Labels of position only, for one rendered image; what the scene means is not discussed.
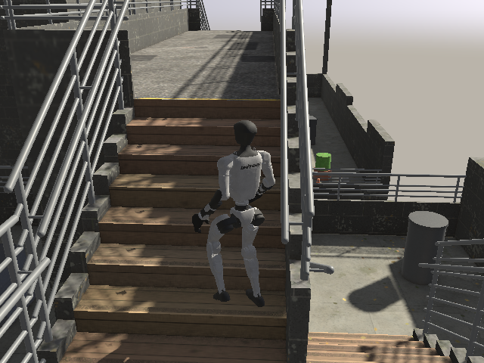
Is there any right robot upper arm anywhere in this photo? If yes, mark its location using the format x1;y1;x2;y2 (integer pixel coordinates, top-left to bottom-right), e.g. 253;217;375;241
257;150;275;188

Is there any right robot forearm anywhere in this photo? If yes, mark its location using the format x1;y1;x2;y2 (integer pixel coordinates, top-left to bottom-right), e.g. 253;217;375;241
257;183;274;195

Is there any right robot hand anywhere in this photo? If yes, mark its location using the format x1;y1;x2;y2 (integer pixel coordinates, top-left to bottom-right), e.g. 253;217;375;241
249;192;262;203

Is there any left robot shin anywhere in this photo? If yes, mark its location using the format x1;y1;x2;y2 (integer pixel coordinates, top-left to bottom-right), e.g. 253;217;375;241
206;242;225;294

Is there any left robot thigh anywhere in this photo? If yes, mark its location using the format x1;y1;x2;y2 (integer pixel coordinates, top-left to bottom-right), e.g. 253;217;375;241
207;214;237;254

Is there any left robot hand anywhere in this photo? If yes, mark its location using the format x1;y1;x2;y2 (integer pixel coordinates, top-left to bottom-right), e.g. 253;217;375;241
192;213;209;233

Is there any left robot upper arm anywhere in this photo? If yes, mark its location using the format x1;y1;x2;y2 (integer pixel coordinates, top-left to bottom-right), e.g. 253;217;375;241
217;155;234;200

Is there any left robot forearm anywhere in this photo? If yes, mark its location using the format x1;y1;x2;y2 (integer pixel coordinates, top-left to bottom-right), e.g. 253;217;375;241
198;190;222;220

